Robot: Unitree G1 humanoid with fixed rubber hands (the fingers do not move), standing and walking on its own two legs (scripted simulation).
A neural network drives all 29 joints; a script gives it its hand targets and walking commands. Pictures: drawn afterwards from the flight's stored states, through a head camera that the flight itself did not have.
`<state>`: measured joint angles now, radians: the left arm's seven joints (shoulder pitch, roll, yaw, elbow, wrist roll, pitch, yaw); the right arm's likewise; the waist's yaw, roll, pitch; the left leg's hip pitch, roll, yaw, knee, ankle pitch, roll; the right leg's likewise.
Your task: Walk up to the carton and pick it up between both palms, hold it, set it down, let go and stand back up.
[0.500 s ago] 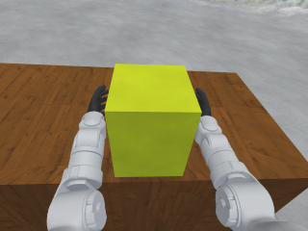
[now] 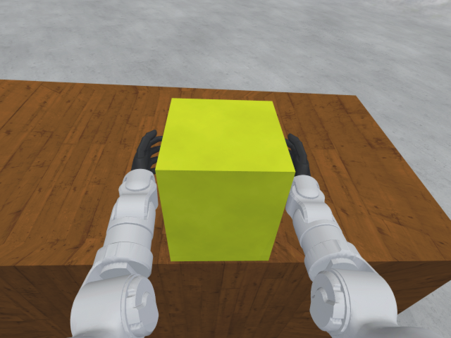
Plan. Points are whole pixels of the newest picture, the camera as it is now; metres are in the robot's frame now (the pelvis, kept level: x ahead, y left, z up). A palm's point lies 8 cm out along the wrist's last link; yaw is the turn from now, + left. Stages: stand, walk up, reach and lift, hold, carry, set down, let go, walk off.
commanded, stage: set down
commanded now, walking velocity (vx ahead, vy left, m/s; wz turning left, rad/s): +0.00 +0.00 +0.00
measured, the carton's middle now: (221, 181) +0.40 +0.03 +0.08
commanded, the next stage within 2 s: none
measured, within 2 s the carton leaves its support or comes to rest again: rests again in 0.84 s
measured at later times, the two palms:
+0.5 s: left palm (147, 181) +0.39 +0.18 +0.08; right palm (294, 183) +0.40 -0.11 +0.09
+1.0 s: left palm (148, 185) +0.39 +0.18 +0.07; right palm (294, 190) +0.39 -0.11 +0.08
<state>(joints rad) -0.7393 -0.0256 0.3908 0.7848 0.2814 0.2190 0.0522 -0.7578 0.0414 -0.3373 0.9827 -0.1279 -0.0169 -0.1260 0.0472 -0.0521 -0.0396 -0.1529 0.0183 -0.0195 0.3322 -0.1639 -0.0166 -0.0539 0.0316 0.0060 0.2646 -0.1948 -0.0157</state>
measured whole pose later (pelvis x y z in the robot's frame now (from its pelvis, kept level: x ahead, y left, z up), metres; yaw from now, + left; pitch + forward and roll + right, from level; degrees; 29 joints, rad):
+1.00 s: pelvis +0.00 +0.00 +0.00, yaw -1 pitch +4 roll +0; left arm -0.73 -0.06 0.46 0.88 0.32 0.02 0.04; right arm -0.70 0.09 -0.52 0.95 -0.32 -0.16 -0.07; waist 0.07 -0.05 -0.05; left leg -0.25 0.02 0.02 0.32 -0.15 -0.01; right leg -0.16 0.02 0.00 0.28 -0.18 -0.01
